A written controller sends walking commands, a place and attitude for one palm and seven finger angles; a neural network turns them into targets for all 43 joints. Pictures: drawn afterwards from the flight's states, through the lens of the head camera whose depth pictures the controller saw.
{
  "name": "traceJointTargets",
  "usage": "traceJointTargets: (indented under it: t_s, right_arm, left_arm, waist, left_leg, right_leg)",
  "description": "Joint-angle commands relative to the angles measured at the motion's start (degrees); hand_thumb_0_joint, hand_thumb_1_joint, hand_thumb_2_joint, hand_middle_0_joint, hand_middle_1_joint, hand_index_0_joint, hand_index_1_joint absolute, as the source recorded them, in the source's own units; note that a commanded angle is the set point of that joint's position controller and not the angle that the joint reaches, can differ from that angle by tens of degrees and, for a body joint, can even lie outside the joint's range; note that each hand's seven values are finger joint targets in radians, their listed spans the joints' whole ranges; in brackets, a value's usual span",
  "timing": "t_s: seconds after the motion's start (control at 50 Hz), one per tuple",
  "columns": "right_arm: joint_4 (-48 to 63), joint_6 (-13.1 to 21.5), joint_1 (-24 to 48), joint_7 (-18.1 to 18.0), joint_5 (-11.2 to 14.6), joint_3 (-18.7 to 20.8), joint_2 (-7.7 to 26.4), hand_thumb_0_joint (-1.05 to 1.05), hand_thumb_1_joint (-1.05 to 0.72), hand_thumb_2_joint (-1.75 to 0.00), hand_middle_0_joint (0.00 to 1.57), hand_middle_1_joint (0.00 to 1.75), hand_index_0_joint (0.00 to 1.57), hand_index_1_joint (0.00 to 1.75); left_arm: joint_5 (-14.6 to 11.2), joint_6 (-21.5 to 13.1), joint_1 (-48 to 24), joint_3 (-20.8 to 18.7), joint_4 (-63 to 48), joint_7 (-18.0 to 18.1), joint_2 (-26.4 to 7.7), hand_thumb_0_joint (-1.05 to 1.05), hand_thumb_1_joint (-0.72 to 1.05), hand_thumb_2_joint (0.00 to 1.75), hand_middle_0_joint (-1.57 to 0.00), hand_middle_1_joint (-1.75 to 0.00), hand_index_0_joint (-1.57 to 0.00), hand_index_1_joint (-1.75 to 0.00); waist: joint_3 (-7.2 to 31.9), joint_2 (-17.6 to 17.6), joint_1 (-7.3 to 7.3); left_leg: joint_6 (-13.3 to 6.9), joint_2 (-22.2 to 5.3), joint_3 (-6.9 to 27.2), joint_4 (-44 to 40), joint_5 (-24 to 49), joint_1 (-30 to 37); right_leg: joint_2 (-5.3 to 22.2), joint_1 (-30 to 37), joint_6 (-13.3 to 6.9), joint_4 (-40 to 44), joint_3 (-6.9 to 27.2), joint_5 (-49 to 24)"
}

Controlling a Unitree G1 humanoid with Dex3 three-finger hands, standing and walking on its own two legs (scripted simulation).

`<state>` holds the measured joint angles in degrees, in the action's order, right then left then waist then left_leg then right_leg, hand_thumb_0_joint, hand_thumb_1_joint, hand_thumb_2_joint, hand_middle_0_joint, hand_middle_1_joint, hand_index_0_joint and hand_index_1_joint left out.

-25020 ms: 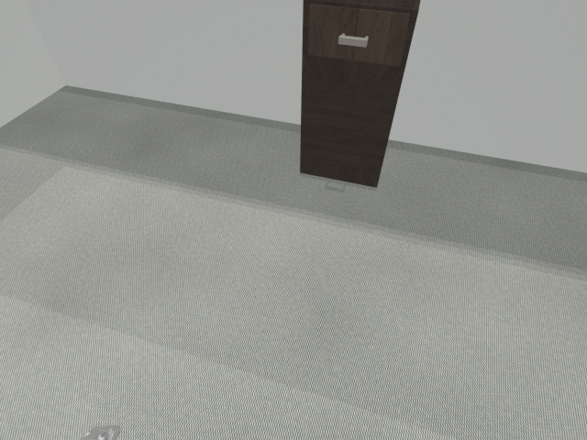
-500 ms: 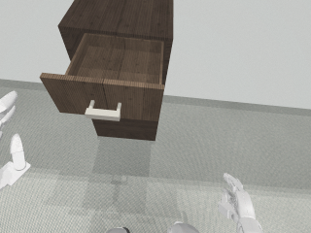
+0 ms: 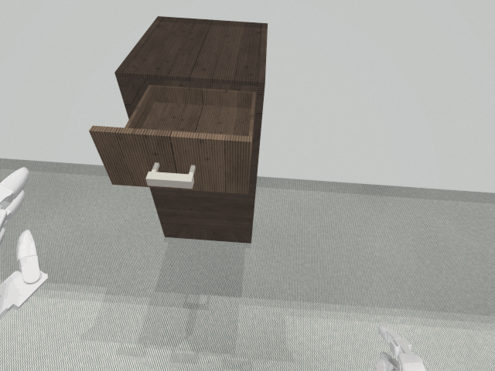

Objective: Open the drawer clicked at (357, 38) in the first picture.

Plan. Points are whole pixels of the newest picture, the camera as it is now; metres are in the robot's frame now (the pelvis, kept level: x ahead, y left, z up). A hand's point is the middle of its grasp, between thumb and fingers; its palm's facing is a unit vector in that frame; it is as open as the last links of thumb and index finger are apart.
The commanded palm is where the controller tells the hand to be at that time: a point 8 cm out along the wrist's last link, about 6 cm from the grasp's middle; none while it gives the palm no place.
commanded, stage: stop stepping back and stand still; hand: left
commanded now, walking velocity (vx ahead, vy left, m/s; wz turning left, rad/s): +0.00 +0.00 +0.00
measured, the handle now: (172, 173) +0.55 +0.19 -0.04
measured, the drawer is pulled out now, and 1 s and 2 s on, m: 0.24 0.24 0.24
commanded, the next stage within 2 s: let the arm hang, fingers relaxed in 0.26 s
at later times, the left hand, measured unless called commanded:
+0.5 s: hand (94, 325) +0.20 +0.25 -0.03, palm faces +0.12 -0.90 -0.42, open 7.4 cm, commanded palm none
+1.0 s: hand out of the picture -0.06 +0.18 -0.16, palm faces +0.05 -0.97 -0.23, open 7.3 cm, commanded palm none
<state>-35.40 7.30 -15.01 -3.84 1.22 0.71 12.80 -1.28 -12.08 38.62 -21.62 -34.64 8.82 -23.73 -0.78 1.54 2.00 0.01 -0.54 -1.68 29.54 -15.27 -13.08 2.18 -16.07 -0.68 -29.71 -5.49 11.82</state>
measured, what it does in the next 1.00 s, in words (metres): stands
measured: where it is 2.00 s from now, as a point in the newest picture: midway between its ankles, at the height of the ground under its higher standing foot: outside the picture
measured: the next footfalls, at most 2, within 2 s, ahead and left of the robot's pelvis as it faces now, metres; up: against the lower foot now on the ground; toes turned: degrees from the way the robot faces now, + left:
none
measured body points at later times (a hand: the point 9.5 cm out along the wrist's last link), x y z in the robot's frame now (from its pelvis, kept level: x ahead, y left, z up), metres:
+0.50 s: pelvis -0.01 +0.01 +0.00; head +0.00 -0.01 +0.45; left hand +0.19 +0.29 +0.00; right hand +0.15 -0.24 -0.12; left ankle +0.01 +0.12 -0.73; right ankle +0.04 -0.11 -0.73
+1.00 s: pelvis +0.00 +0.00 +0.01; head +0.02 -0.01 +0.45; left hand -0.07 +0.23 -0.15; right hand -0.06 -0.21 -0.16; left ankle +0.01 +0.12 -0.74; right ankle +0.04 -0.11 -0.74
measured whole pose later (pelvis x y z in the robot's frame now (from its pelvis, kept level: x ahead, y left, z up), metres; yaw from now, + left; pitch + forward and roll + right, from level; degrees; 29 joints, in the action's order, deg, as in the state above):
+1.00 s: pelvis +0.00 +0.00 +0.01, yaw +1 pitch -2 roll +0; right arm -64.0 -1.7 -21.5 -1.8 -0.5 -0.2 6.5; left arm 0.6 1.4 19.9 -1.1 66.6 1.3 -9.9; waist -4.4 -1.3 -0.1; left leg 0.5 -1.2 -0.5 25.7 -12.7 -11.5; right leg 1.0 -13.3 -1.7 -23.9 -6.4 9.2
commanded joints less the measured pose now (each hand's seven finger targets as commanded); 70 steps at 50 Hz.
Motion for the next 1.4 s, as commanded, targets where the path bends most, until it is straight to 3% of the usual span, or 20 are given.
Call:
traceJointTargets:
  t_s: [0.0,0.06,0.14,0.16,0.22,0.32,0.34,0.36,0.38,0.44,0.46,0.5,0.58,0.68,0.74,0.76,0.82,0.9,1.1,1.38]
  right_arm:
    - [8.99,3.26,7.22,0.06,-0.11,1.84,6.28,0.0,-0.9,-0.9,0.2,0.3,0.2,0.3]
    - [8.67,2.53,7.64,-0.21,-0.4,1.66,5.99,0.0,-0.9,-0.9,0.2,0.3,0.2,0.3]
    - [9.22,2.14,8.41,-0.51,-0.82,0.84,5.38,0.0,-0.9,-0.9,0.2,0.3,0.2,0.3]
    - [9.49,2.21,8.71,-0.6,-0.98,0.99,5.65,0.0,-0.9,-0.9,0.2,0.3,0.2,0.3]
    - [10.12,2.44,8.86,-0.46,-0.94,0.49,5.33,0.0,-0.9,-0.9,0.2,0.3,0.2,0.3]
    - [10.01,3.05,8.45,-0.12,-0.97,0.77,5.17,0.0,-0.9,-0.9,0.2,0.3,0.2,0.3]
    - [-6.56,4.67,9.39,4.74,-1.14,4.7,15.74,0.0,-0.9,-0.9,0.2,0.3,0.2,0.3]
    - [-7.06,1.6,4.38,4.34,-1.22,4.76,11.83,0.0,-0.9,-0.9,0.2,0.3,0.2,0.3]
    - [-6.2,-0.6,1.9,4.12,-1.11,3.66,10.15,0.0,-0.9,-0.9,0.2,0.3,0.2,0.3]
    - [-6.62,-3.31,2.97,3.65,-1.76,2.24,9.6,0.0,-0.9,-0.9,0.2,0.3,0.2,0.3]
    - [-7.21,-4.06,3.46,3.64,-1.95,2.32,9.57,0.0,-0.9,-0.9,0.2,0.3,0.2,0.3]
    - [-9.0,-5.62,3.86,3.37,-2.36,1.54,8.19,0.0,-0.9,-0.9,0.2,0.3,0.2,0.3]
    - [-13.43,-7.13,3.47,2.96,-2.53,0.23,5.99,0.0,-0.9,-0.9,0.2,0.3,0.2,0.3]
    - [-19.12,-7.51,-1.32,2.3,-2.17,0.09,3.44,0.0,-0.9,-0.9,0.2,0.3,0.2,0.3]
    - [-21.87,-7.84,-4.87,2.16,-2.0,0.02,2.23,0.0,-0.9,-0.9,0.2,0.3,0.2,0.3]
    - [-22.47,-8.04,-6.02,2.1,-1.94,0.14,2.0,0.0,-0.9,-0.9,0.2,0.3,0.2,0.3]
    - [-24.74,-8.09,-8.34,1.88,-1.97,0.01,0.9,0.0,-0.9,-0.9,0.2,0.3,0.2,0.3]
    - [-26.44,-8.15,-10.61,1.74,-2.04,-0.07,-0.47,0.0,-0.9,-0.9,0.2,0.3,0.2,0.3]
    - [-27.58,-7.76,-10.94,1.52,-2.31,0.03,-2.62,0.0,-0.9,-0.9,0.2,0.3,0.2,0.3]
    - [-27.08,-7.51,-8.98,1.44,-2.19,0.63,-2.73,0.0,-0.9,-0.9,0.2,0.3,0.2,0.3]
  left_arm:
    - [-0.57,-3.71,-2.6,-4.65,-6.88,1.0,-5.92,0.0,0.9,0.9,-0.2,-0.3,-0.2,-0.3]
    - [-0.39,-3.07,-5.17,-4.42,-6.92,1.2,-6.51,0.0,0.9,0.9,-0.2,-0.3,-0.2,-0.3]
    - [-0.01,-2.58,-6.68,-3.48,-8.16,1.48,-5.88,0.0,0.9,0.9,-0.2,-0.3,-0.2,-0.3]
    - [0.05,-2.53,-6.91,-3.97,-9.52,1.57,-6.67,0.0,0.9,0.9,-0.2,-0.3,-0.2,-0.3]
    - [0.27,-2.57,-6.42,-3.29,-9.46,1.57,-5.52,0.0,0.9,0.9,-0.2,-0.3,-0.2,-0.3]
    - [-0.18,-2.95,-3.98,-4.08,-9.12,1.23,-5.86,0.0,0.9,0.9,-0.2,-0.3,-0.2,-0.3]
    - [4.84,5.93,-12.49,16.22,39.99,-6.83,0.89,0.0,0.9,0.9,-0.2,-0.3,-0.2,-0.3]
    - [4.38,10.13,-11.18,15.09,41.92,-8.12,2.94,0.0,0.9,0.9,-0.2,-0.3,-0.2,-0.3]
    - [3.68,11.03,-12.52,15.07,43.34,-8.35,3.61,0.0,0.9,0.9,-0.2,-0.3,-0.2,-0.3]
    - [3.67,11.96,-17.78,15.84,52.36,-8.52,2.7,0.0,0.9,0.9,-0.2,-0.3,-0.2,-0.3]
    - [3.67,12.2,-19.63,16.08,56.43,-8.44,2.25,0.0,0.9,0.9,-0.2,-0.3,-0.2,-0.3]
    - [3.31,12.99,-22.34,16.92,64.14,-8.31,1.92,0.0,0.9,0.9,-0.2,-0.3,-0.2,-0.3]
    - [2.55,13.33,-23.73,18.74,78.31,-8.12,3.11,0.0,0.9,0.9,-0.2,-0.3,-0.2,-0.3]
    - [2.16,12.37,-20.92,18.94,89.14,-8.01,4.81,0.0,0.9,0.9,-0.2,-0.3,-0.2,-0.3]
    - [1.9,12.25,-20.26,19.33,92.81,-7.93,5.15,0.0,0.9,0.9,-0.2,-0.3,-0.2,-0.3]
    - [1.99,12.21,-20.04,19.32,93.79,-7.79,5.7,0.0,0.9,0.9,-0.2,-0.3,-0.2,-0.3]
    - [1.81,12.26,-18.87,19.7,96.29,-7.58,6.68,0.0,0.9,0.9,-0.2,-0.3,-0.2,-0.3]
    - [1.85,12.37,-17.74,19.64,98.19,-7.26,7.69,0.0,0.9,0.9,-0.2,-0.3,-0.2,-0.3]
    - [2.03,12.48,-17.61,19.32,98.65,-6.77,9.91,0.0,0.9,0.9,-0.2,-0.3,-0.2,-0.3]
    - [2.06,11.88,-19.48,19.21,97.69,-6.86,9.95,0.0,0.9,0.9,-0.2,-0.3,-0.2,-0.3]
  waist:
    - [-0.36,0.84,-0.67]
    - [-0.16,2.55,-0.69]
    - [0.36,-0.28,-0.9]
    - [0.85,-3.04,-0.98]
    - [0.68,-5.98,-1.24]
    - [3.95,-3.22,-1.34]
    - [-0.48,-4.22,0.99]
    - [5.95,-2.22,-0.09]
    - [8.6,1.63,-0.54]
    - [6.54,7.83,-1.52]
    - [5.63,7.56,-1.62]
    - [2.32,3.09,-1.87]
    - [-0.97,-5.63,-2.58]
    - [0.69,-8.43,-2.42]
    - [-0.73,-5.5,-2.05]
    - [-1.74,-2.02,-1.78]
    - [-2.66,-3.24,-1.74]
    - [-3.79,-0.64,-1.81]
    - [-7.29,-2.14,-2.24]
    - [-6.92,-2.12,-1.9]
  left_leg:
    - [-2.15,-2.72,4.04,-4.78,-6.21,-5.92]
    - [-1.81,-1.3,2.37,-1.51,-5.51,-1.12]
    - [-2.27,-2.96,3.97,-6.24,-6.1,-0.71]
    - [-2.36,-3.78,4.69,-9.16,-6.16,-1.03]
    - [-2.91,-5.53,7.03,-14.18,-7.75,-7.05]
    - [-2.12,-3.96,4.74,-10.88,2.67,-4.98]
    - [-1.71,-3.99,6.29,-0.77,14.74,-8.61]
    - [-0.92,-4.87,5.01,-0.4,23.18,-2.23]
    - [-1.85,-5.52,7.13,0.23,23.52,-2.37]
    - [-2.95,-4.44,7.87,0.52,17.76,-5.04]
    - [-2.51,-3.36,6.95,0.57,15.64,-4.46]
    - [-2.37,-2.6,6.34,-1.49,11.11,-5.17]
    - [-2.17,-3.83,6.96,-7.44,4.07,-5.2]
    - [-1.69,-3.61,4.98,-8.16,2.21,-1.33]
    - [-1.61,-3.38,4.59,-8.41,0.61,-1.36]
    - [-1.78,-3.62,4.59,-8.16,0.85,-0.83]
    - [-2.0,-3.63,4.64,-8.5,1.06,-0.58]
    - [-2.25,-3.68,4.65,-9.06,0.37,-1.6]
    - [-2.39,-3.95,5.48,-11.12,-1.0,-4.53]
    - [-1.87,-3.9,4.06,-10.48,2.77,-1.14]
  right_leg:
    - [5.42,1.54,-0.63,13.25,10.79,11.19]
    - [7.36,-3.79,-1.78,16.8,12.31,16.44]
    - [4.93,-2.74,-0.45,13.95,9.35,15.55]
    - [3.66,-1.31,-0.12,12.41,8.34,13.81]
    - [0.85,5.5,0.98,8.22,5.81,7.1]
    - [1.54,9.26,0.69,8.73,5.94,-3.04]
    - [4.33,0.88,-1.37,-0.06,3.43,-13.26]
    - [4.26,1.63,-1.44,1.13,5.42,-15.6]
    - [3.38,3.25,-2.22,-0.25,3.99,-12.53]
    - [3.92,4.65,-3.13,-0.06,4.73,-9.66]
    - [4.89,3.81,-4.02,0.59,5.56,-9.65]
    - [5.41,3.42,-3.92,2.95,6.67,-5.71]
    - [3.73,4.49,-2.68,7.59,7.33,2.99]
    - [4.38,6.06,-3.06,11.88,8.01,3.48]
    - [4.59,5.2,-3.22,13.5,7.67,6.49]
    - [4.37,4.0,-3.1,13.98,7.07,7.37]
    - [4.43,3.12,-3.06,14.11,6.73,8.11]
    - [4.21,2.97,-2.93,13.87,6.23,9.17]
    - [3.55,2.77,-2.64,12.01,5.32,7.52]
    - [3.78,2.82,-2.54,13.14,6.08,4.5]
